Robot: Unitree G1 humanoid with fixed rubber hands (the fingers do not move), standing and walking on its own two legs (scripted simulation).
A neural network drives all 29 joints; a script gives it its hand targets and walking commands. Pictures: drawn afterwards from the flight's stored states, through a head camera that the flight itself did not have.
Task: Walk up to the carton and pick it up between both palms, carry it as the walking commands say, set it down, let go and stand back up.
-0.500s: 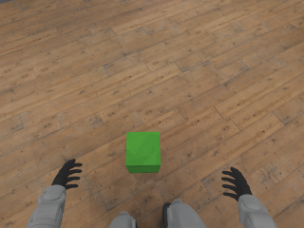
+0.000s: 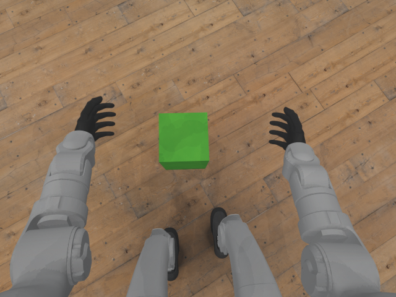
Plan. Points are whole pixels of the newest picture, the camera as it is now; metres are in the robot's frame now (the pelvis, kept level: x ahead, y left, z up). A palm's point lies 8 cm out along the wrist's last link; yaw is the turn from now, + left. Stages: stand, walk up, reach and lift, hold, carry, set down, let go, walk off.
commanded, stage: reach and lift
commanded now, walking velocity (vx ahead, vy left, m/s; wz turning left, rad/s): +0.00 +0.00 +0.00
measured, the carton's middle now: (184, 144) +0.51 +0.01 -0.57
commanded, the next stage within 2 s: none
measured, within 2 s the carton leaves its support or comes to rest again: neither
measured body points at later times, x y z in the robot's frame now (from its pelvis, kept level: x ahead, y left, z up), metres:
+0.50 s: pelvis +0.01 +0.00 -0.03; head +0.33 +0.00 +0.29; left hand +0.55 +0.17 -0.15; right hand +0.51 -0.19 -0.16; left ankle +0.03 +0.11 -0.66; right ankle +0.10 -0.11 -0.66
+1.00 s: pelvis -0.02 +0.00 -0.13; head +0.33 +0.00 +0.15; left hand +0.55 +0.16 -0.27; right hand +0.51 -0.18 -0.29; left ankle +0.03 +0.11 -0.66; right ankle +0.10 -0.11 -0.66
